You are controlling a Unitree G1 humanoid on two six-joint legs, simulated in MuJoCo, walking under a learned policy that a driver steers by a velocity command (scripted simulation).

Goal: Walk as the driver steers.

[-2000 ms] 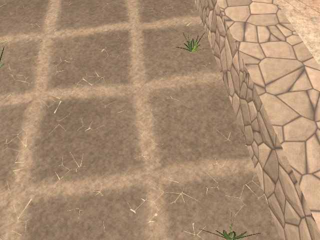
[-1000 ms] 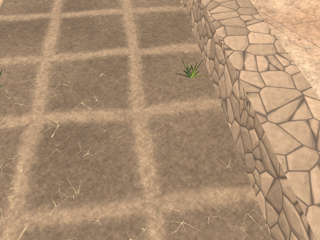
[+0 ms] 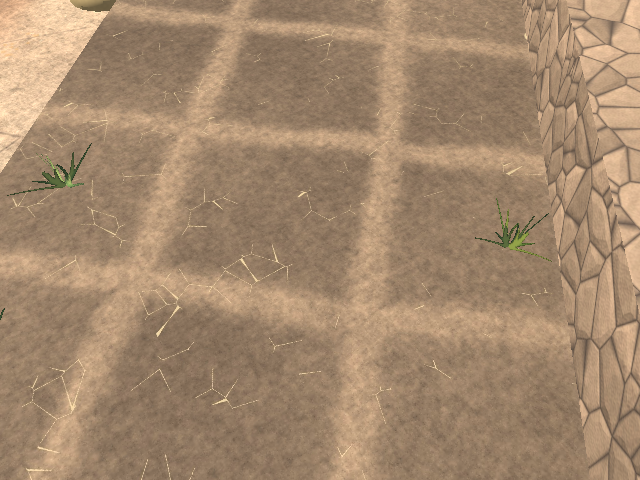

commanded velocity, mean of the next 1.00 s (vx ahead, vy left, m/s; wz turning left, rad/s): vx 0.50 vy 0.00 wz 0.24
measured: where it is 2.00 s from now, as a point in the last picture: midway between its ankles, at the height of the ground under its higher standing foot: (281, 256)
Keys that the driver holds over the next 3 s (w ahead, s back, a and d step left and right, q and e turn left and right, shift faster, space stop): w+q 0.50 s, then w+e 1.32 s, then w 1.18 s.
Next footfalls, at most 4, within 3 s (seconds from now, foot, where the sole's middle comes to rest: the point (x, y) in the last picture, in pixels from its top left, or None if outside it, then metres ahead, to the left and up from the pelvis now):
0.26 right None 0.36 -0.12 -0.78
0.78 left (235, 458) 0.52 0.16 -0.78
1.30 right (302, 324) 0.84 0.02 -0.78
1.84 left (256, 219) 1.17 0.13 -0.78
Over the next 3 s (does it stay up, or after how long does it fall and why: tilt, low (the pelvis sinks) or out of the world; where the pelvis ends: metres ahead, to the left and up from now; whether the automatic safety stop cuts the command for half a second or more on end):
stays up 1.55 -0.14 -0.01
